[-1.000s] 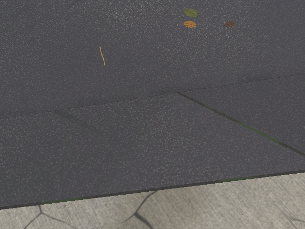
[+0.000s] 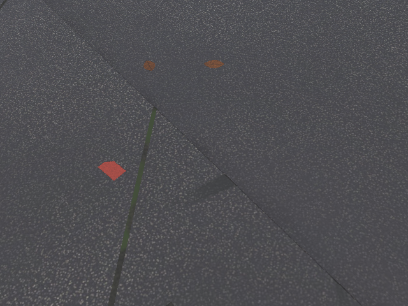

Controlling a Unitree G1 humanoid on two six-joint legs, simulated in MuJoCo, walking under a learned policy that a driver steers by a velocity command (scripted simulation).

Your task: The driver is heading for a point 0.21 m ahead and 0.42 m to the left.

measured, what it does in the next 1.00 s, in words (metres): walks ahead, turning left: right foot, then left foot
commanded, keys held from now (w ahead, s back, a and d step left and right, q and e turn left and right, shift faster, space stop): w+q+shift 0.44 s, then w+shift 0.16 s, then shift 0.34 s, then q+shift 0.06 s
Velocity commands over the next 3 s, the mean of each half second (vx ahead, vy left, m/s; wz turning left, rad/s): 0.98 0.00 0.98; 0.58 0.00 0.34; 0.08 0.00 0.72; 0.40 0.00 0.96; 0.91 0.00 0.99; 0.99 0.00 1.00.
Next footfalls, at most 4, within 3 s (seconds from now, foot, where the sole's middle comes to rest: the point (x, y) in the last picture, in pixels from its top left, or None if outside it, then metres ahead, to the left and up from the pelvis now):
0.26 right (293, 298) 0.49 -0.16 -0.75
0.68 left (174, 216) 0.77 0.24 -0.75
1.10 right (174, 157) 1.04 0.27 -0.75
1.50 left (146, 206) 0.81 0.35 -0.75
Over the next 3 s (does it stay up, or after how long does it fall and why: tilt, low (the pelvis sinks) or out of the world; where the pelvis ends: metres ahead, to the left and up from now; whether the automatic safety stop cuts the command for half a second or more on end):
stays up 0.52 1.07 0.01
